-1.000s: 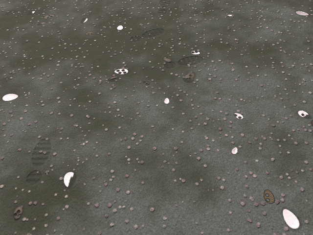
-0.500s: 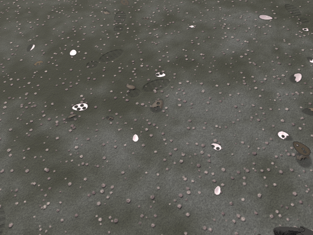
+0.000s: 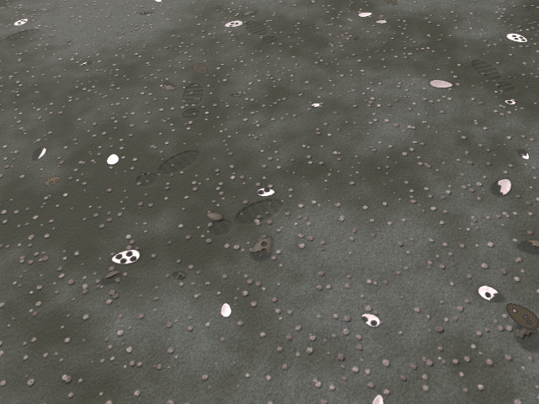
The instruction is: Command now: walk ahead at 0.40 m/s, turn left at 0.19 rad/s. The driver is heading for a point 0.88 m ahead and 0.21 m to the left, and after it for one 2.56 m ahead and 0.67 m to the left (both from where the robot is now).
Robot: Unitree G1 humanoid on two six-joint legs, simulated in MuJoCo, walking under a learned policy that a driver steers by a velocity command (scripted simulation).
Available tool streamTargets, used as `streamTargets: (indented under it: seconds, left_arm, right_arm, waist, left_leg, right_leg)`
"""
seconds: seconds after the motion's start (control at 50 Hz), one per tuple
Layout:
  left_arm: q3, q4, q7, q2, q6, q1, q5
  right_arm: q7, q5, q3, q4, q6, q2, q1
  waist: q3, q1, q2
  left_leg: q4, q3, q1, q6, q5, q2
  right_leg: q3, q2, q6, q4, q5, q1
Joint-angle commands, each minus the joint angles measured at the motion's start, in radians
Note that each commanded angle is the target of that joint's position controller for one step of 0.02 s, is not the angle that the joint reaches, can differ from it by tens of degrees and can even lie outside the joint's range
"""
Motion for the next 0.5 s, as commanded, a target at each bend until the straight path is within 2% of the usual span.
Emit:
streamTargets:
  seconds: [0.02, 0.06, 0.12, 0.18, 0.22, 0.24, 0.26, 0.28, 0.3, 0.32, 0.34, 0.36, 0.38, 0.4, 0.42, 0.44, 0.5]
  left_arm:
    - [0.029, -0.049, 0.001, 0.12, -0.037, 0.001, -0.003]
    - [0.031, -0.042, -0.002, 0.123, -0.036, 0.01, 0.002]
    - [0.039, -0.029, -0.003, 0.151, -0.032, 0.021, -0.001]
    - [0.047, -0.012, -0.006, 0.177, -0.026, 0.04, -0.012]
    - [0.052, -0.003, -0.01, 0.187, -0.02, 0.036, -0.021]
    - [0.055, -0.003, -0.011, 0.196, -0.016, 0.023, -0.024]
    - [0.058, -0.006, -0.009, 0.21, -0.011, 0.011, -0.026]
    - [0.058, -0.009, -0.006, 0.217, -0.004, -0.004, -0.027]
    - [0.051, -0.017, -0.001, 0.202, -0.003, 0.009, -0.022]
    - [0.034, -0.062, 0.0, 0.162, -0.014, 0.012, -0.002]
    - [-0.007, -0.105, -0.009, 0.057, -0.05, 0.039, 0.0]
    - [0.016, -0.117, -0.02, 0.15, -0.08, -0.061, -0.036]
    - [0.017, -0.137, -0.023, 0.163, -0.094, -0.124, -0.054]
    - [0.015, -0.139, -0.014, 0.154, -0.099, -0.145, -0.033]
    - [0.025, -0.133, -0.006, 0.16, -0.092, -0.147, -0.006]
    - [0.028, -0.138, -0.007, 0.156, -0.08, -0.122, -0.002]
    - [0.026, -0.154, -0.01, 0.128, -0.051, -0.126, 0.009]
  right_arm:
    - [0.014, -0.008, -0.016, -0.07, -0.023, -0.057, -0.103]
    - [0.022, -0.008, -0.009, -0.08, -0.012, -0.034, -0.121]
    - [0.035, -0.009, 0.005, -0.116, 0.0, -0.013, -0.193]
    - [0.047, -0.007, 0.01, -0.15, 0.003, -0.017, -0.241]
    - [0.055, -0.005, 0.008, -0.168, 0.004, -0.032, -0.252]
    - [0.059, -0.006, 0.002, -0.174, 0.003, -0.045, -0.239]
    - [0.061, -0.009, -0.008, -0.171, 0.003, -0.064, -0.194]
    - [0.06, -0.009, -0.03, -0.142, 0.003, -0.094, -0.073]
    - [0.049, -0.004, -0.064, -0.095, 0.008, -0.152, 0.094]
    - [0.024, -0.005, -0.098, -0.076, 0.018, -0.257, 0.238]
    - [0.025, 0.001, -0.093, -0.088, 0.012, -0.31, 0.227]
    - [0.026, -0.01, -0.066, -0.088, 0.005, -0.22, 0.228]
    - [0.024, -0.015, -0.053, -0.083, -0.004, -0.172, 0.197]
    - [0.024, -0.016, -0.044, -0.098, -0.009, -0.15, 0.124]
    - [0.024, -0.024, -0.033, -0.115, -0.011, -0.115, 0.059]
    - [0.021, -0.034, -0.031, -0.134, -0.012, -0.115, 0.026]
    - [0.008, -0.022, -0.036, -0.139, -0.021, -0.121, 0.023]
  waist:
    - [0.119, 0.012, -0.126]
    - [0.108, 0.02, -0.134]
    - [0.14, 0.05, -0.153]
    - [0.171, 0.066, -0.15]
    - [0.186, 0.056, -0.151]
    - [0.177, 0.036, -0.157]
    - [0.138, 0.001, -0.168]
    - [0.06, -0.072, -0.156]
    - [-0.046, -0.145, -0.12]
    - [-0.159, -0.19, 0.053]
    - [-0.321, -0.12, 0.252]
    - [-0.279, -0.171, 0.137]
    - [-0.153, -0.158, 0.111]
    - [-0.069, -0.111, 0.004]
    - [-0.026, -0.07, -0.012]
    - [-0.009, -0.035, 0.026]
    - [0.029, -0.009, 0.015]
  left_leg:
    - [0.081, -0.079, -0.365, -0.009, 0.102, 0.061]
    - [0.034, -0.038, -0.299, -0.038, 0.179, 0.067]
    - [-0.082, 0.018, -0.21, -0.056, 0.25, 0.08]
    - [-0.164, 0.061, -0.156, -0.031, 0.223, 0.08]
    - [-0.196, 0.082, -0.134, 0.003, 0.163, 0.077]
    - [-0.21, 0.104, -0.094, 0.025, 0.123, 0.06]
    - [-0.218, 0.137, -0.006, 0.048, 0.096, 0.025]
    - [-0.251, 0.169, 0.164, 0.074, 0.12, -0.024]
    - [-0.261, 0.158, 0.423, 0.109, 0.148, -0.061]
    - [-0.295, -0.204, 0.76, 0.209, 0.074, 0.15]
    - [-0.529, -0.784, 0.931, 0.374, -0.137, 0.376]
    - [-0.582, -0.744, 0.902, 0.321, -0.158, 0.362]
    - [-0.562, -0.592, 0.788, 0.28, -0.083, 0.325]
    - [-0.565, -0.48, 0.621, 0.249, 0.015, 0.278]
    - [-0.582, -0.392, 0.495, 0.224, 0.102, 0.237]
    - [-0.608, -0.373, 0.401, 0.238, 0.157, 0.223]
    - [-0.655, -0.293, 0.28, 0.253, 0.243, 0.189]
  right_leg:
    - [0.233, -0.267, -0.142, -0.251, 0.004, 0.214]
    - [0.121, -0.241, -0.132, -0.256, 0.093, 0.175]
    - [0.016, -0.23, -0.124, -0.261, 0.147, 0.108]
    - [-0.035, -0.255, -0.116, -0.246, 0.165, 0.112]
    - [-0.056, -0.278, -0.108, -0.216, 0.225, 0.145]
    - [-0.076, -0.282, -0.099, -0.172, 0.362, 0.161]
    - [-0.105, -0.28, -0.086, -0.086, 0.585, 0.167]
    - [-0.153, -0.254, -0.062, 0.078, 0.789, 0.146]
    - [-0.186, -0.213, -0.031, 0.298, 0.842, 0.043]
    - [-0.197, -0.148, 0.033, 0.665, 0.492, -0.293]
    - [-0.022, 0.049, 0.072, 0.973, -0.268, -0.555]
    - [0.121, -0.007, 0.044, 1.035, -0.227, -0.657]
    - [0.098, -0.049, 0.014, 1.013, -0.165, -0.697]
    - [0.094, -0.09, 0.002, 0.923, -0.089, -0.651]
    - [0.093, -0.118, -0.002, 0.844, -0.042, -0.58]
    - [0.101, -0.127, 0.003, 0.814, -0.021, -0.518]
    - [0.079, -0.118, 0.04, 0.689, 0.032, -0.483]
Next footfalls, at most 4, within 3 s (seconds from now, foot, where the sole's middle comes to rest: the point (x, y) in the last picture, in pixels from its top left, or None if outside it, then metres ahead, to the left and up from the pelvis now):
0.30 left None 0.27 0.19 -0.78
0.80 right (272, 380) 0.61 0.09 -0.78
1.30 left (157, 325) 0.76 0.42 -0.78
1.78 right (244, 286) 0.90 0.18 -0.78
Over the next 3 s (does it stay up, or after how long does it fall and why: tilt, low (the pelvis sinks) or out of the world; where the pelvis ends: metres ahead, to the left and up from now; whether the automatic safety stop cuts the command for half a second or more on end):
stays up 0.84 0.31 -0.01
